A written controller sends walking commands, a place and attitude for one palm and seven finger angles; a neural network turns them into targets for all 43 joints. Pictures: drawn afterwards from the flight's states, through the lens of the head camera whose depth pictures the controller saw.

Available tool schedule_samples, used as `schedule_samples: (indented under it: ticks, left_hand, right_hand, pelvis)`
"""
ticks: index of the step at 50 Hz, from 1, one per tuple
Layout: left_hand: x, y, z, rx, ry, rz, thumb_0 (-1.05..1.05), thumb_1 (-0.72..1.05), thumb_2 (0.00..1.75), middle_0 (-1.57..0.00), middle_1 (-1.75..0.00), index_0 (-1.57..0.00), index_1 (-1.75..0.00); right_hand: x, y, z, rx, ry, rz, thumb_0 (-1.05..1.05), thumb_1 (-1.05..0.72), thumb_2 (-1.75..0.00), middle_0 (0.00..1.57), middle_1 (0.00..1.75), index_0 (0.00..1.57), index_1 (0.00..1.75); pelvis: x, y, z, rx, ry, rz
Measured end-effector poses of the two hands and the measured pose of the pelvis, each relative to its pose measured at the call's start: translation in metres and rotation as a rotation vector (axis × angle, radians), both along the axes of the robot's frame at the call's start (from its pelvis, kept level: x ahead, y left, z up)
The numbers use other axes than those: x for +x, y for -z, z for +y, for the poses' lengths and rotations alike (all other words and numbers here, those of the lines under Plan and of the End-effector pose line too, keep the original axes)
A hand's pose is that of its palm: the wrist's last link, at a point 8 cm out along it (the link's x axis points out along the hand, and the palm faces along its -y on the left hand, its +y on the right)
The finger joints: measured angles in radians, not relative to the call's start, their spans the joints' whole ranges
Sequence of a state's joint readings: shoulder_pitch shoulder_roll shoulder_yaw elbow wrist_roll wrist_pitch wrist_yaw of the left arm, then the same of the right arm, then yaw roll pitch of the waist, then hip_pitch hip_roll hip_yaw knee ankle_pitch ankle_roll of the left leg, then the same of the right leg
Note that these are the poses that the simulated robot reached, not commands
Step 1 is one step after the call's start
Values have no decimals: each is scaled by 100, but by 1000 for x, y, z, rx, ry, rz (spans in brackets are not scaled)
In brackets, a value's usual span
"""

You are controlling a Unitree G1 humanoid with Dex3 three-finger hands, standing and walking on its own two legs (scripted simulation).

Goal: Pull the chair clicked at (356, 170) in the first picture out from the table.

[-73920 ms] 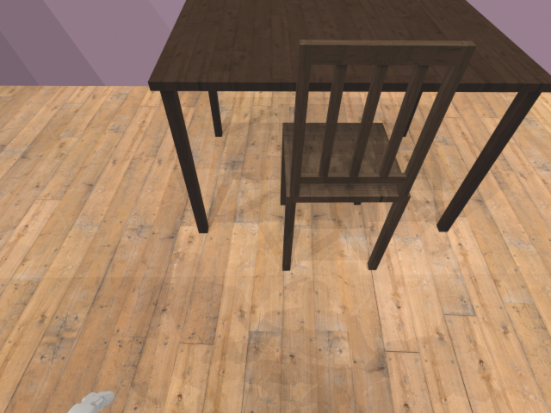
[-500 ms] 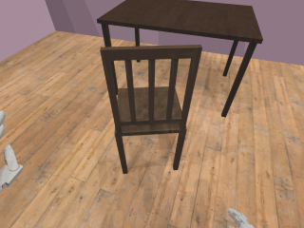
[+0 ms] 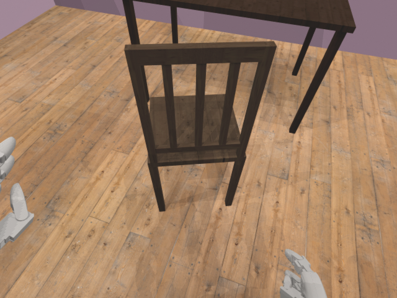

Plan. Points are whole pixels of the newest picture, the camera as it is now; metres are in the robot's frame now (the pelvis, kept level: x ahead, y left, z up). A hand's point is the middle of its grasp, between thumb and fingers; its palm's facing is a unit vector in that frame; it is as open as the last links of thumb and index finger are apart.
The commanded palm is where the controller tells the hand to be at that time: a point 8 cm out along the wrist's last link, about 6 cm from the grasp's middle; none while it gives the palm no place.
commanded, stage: stop stepping back and stand still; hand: left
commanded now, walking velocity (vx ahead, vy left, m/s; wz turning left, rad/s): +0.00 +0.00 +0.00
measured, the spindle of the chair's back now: (199, 110) +0.65 +0.04 -0.05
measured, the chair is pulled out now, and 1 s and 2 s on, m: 0.55 0.55 0.55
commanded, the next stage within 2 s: let the arm hang, fingers relaxed in 0.38 s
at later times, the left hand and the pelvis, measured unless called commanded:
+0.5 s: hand (47, 207) +0.22 +0.24 +0.14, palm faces +0.37 -0.80 -0.47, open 7.4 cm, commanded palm none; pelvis +0.02 -0.01 +0.00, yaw +1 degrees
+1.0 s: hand out of the picture +0.00 +0.19 -0.17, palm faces +0.04 -0.97 -0.24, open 7.1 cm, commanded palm none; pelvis +0.00 -0.01 +0.00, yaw +2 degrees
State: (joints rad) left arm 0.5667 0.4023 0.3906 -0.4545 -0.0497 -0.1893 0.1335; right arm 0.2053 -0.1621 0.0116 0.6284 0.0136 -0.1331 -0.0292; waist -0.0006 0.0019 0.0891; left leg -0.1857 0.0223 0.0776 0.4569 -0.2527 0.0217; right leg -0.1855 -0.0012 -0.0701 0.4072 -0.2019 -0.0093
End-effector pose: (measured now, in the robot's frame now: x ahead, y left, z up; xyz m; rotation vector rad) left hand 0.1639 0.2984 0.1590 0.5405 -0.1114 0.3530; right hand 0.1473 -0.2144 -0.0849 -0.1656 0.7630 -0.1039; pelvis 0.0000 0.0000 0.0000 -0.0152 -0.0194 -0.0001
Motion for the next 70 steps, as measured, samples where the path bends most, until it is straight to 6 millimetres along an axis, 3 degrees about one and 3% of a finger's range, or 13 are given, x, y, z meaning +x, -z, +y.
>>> schedule_samples:
  ticks: [5,10,19,25,27,29,31,34,38,44,50,58,70]
  left_hand:
    - [2,-20,-18,34,46,-79,2,89,90,-21,-30,-22,-30]
    - [6,-37,-14,102,22,-119,1,89,90,-21,-30,-22,-30]
    - [11,1,-9,-6,-62,10,1,89,90,-21,-30,-21,-30]
    - [15,3,-18,-8,-5,-16,1,89,90,-21,-30,-21,-30]
    - [24,39,-14,-27,11,123,1,89,90,-20,-30,-21,-30]
    - [27,97,-11,-119,-24,347,0,90,90,-20,-30,-21,-30]
    - [16,159,-19,-224,-68,591,0,90,90,-20,-30,-20,-30]
    - [-22,235,-48,-360,-86,916,1,91,90,-19,-30,-20,-30]
    - [-84,292,-94,-531,-82,1196,1,92,90,-20,-30,-20,-30]
    - [-128,302,-78,-566,-198,1273,-4,100,90,-21,-30,-21,-30]
    - [-166,296,-62,-529,-271,1378,-1,95,90,-20,-30,-21,-30]
    - [-187,291,-62,-520,-306,1428,0,92,90,-20,-30,-20,-30]
    - [-180,301,-95,-590,-253,1441,0,91,90,-20,-30,-20,-30]
  right_hand:
    - [9,-6,-20,-46,12,-4,1,-91,-90,21,30,20,30]
    - [21,-11,-36,-57,42,-38,1,-91,-90,20,30,20,30]
    - [27,-8,-45,-59,53,-32,1,-91,-90,20,30,20,30]
    - [26,-6,-38,-58,15,-12,1,-91,-90,20,30,20,30]
    - [25,6,-36,-41,-31,24,1,-91,-90,20,30,20,30]
    - [19,21,-36,-27,-45,78,1,-91,-90,20,30,20,30]
    - [9,34,-34,-13,-38,127,1,-91,-90,20,30,20,30]
    - [-15,45,-29,3,-17,220,1,-91,-90,20,30,20,30]
    - [-61,50,-24,-8,1,388,1,-91,-90,20,30,20,30]
    - [-122,50,-29,-46,32,590,1,-93,-90,20,30,20,30]
    - [-151,56,-26,-22,69,647,1,-92,-90,20,30,20,30]
    - [-164,65,-6,43,66,663,1,-92,-90,20,30,19,30]
    - [-166,66,11,76,83,675,0,-91,-90,20,30,20,30]
  pelvis:
    - [6,0,-8,2,-2,-1]
    - [13,-1,-12,3,-2,6]
    - [18,-2,-14,5,-5,13]
    - [18,0,-13,4,-17,13]
    - [15,3,-11,10,-29,30]
    - [12,7,-8,17,-31,44]
    - [9,10,-7,24,-28,48]
    - [8,11,-7,28,-29,41]
    - [8,9,-10,29,-32,27]
    - [5,3,-12,12,-40,13]
    - [3,1,-7,10,-33,-1]
    - [2,0,-4,17,-21,-2]
    - [8,-1,-5,20,-13,4]
